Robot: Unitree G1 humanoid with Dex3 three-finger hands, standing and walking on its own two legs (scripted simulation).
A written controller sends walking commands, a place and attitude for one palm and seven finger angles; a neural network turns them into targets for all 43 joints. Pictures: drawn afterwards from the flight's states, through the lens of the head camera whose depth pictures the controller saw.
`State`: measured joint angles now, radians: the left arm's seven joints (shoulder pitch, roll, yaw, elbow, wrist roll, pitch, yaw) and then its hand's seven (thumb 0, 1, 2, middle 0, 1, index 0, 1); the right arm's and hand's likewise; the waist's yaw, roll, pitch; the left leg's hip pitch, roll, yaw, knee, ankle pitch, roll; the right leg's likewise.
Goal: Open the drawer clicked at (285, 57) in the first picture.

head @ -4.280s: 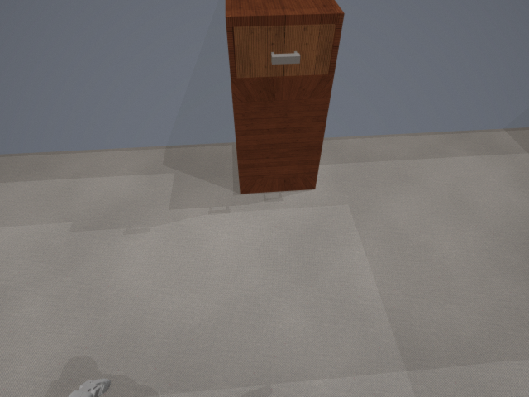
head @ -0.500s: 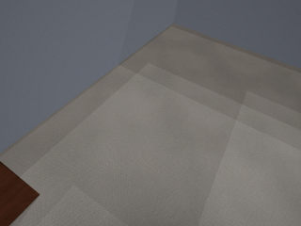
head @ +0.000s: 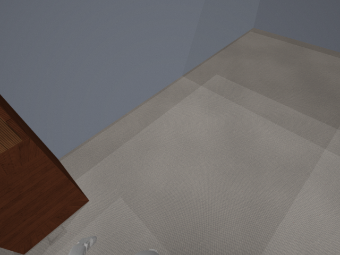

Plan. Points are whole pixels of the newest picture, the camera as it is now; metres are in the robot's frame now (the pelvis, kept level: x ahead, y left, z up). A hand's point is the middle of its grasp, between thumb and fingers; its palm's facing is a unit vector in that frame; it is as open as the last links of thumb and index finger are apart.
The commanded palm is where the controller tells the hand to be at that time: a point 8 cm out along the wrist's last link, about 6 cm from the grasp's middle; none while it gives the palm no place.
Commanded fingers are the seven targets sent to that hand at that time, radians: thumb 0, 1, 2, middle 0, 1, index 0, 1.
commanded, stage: turn to face it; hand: left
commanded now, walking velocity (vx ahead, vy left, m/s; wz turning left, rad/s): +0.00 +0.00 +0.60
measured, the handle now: out of the picture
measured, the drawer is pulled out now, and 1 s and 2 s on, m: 0.00 0.00 0.00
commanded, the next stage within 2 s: take the last steps up to it in 1.10 s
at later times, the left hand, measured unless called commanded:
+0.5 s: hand out of the picture -0.09 +0.26 -0.19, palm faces +0.38 -0.88 -0.27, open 7.4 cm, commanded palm none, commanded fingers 0.00 0.90 0.90 -0.20 -0.30 -0.20 -0.30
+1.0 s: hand out of the picture +0.02 +0.25 -0.13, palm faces +0.54 -0.79 -0.30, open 7.4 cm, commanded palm none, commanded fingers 0.00 0.90 0.90 -0.20 -0.30 -0.20 -0.30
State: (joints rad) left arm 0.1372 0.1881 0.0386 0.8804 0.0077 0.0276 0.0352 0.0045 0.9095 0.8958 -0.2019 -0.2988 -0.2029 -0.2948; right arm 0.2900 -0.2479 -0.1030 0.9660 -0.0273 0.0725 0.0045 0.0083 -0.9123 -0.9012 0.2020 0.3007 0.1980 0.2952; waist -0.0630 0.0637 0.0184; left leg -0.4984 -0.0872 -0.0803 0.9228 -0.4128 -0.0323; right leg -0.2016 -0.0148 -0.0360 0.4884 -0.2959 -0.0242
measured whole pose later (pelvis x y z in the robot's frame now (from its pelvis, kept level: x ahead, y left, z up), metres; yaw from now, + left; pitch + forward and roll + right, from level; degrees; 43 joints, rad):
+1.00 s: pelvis +0.02 +0.01 -0.01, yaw +35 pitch -1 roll +1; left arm 0.14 0.19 0.02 0.84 0.01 0.01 0.03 0.00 0.91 0.90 -0.20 -0.30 -0.20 -0.29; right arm 0.26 -0.26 -0.09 0.95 -0.02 0.07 0.01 0.01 -0.91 -0.90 0.20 0.30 0.20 0.30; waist -0.05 0.06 0.06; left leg -0.42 -0.06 -0.07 1.03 -0.48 -0.03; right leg -0.25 -0.06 -0.09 0.56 -0.29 -0.01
